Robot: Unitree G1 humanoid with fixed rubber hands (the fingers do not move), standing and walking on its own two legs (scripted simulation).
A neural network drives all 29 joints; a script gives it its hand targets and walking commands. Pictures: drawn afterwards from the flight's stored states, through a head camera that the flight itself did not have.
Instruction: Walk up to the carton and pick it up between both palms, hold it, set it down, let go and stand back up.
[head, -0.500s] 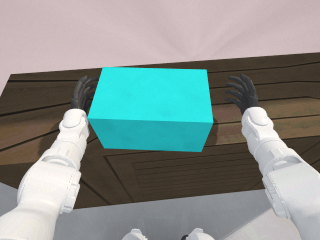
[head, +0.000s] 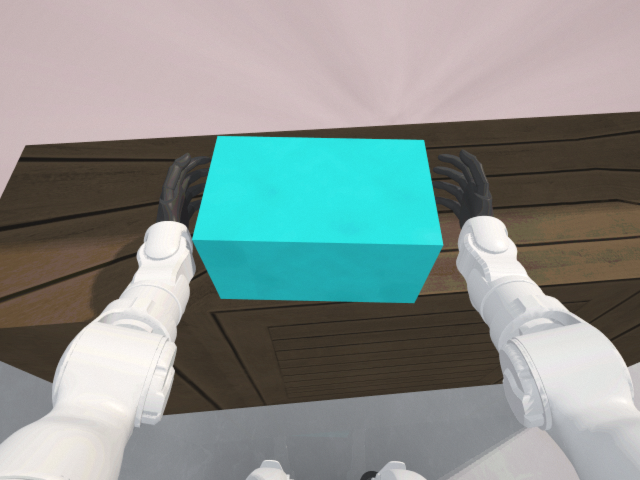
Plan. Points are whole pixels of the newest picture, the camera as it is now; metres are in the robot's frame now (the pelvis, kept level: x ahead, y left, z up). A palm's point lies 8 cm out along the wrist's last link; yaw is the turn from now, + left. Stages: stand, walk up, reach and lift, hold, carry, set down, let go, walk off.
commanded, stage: reach and lift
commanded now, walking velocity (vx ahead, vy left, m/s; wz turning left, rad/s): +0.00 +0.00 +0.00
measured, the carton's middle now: (318, 222) +0.44 +0.04 +0.02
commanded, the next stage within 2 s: none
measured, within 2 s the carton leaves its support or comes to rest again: leaves its support in 1.28 s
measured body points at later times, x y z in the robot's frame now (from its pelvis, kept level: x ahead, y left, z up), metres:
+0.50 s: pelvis +0.01 +0.01 +0.01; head +0.08 +0.01 +0.45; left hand +0.44 +0.22 +0.05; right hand +0.45 -0.16 +0.05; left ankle +0.02 +0.14 -0.70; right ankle +0.04 -0.11 -0.70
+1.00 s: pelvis +0.03 +0.01 +0.03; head +0.09 +0.01 +0.48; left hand +0.43 +0.21 +0.05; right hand +0.44 -0.16 +0.06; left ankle +0.02 +0.13 -0.70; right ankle +0.04 -0.11 -0.70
